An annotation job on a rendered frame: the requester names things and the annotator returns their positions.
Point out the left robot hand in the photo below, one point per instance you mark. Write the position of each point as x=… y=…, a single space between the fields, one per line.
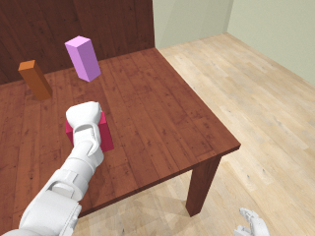
x=84 y=112

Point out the sponge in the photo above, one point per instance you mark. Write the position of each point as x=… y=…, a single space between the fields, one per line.
x=106 y=142

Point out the table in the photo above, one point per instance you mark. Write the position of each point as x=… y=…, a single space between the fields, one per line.
x=160 y=128

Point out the robot left forearm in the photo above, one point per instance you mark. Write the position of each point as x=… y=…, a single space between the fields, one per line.
x=72 y=179

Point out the left robot upper arm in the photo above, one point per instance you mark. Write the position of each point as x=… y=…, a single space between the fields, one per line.
x=52 y=215

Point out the right robot hand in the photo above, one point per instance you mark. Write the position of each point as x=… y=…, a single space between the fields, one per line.
x=258 y=226

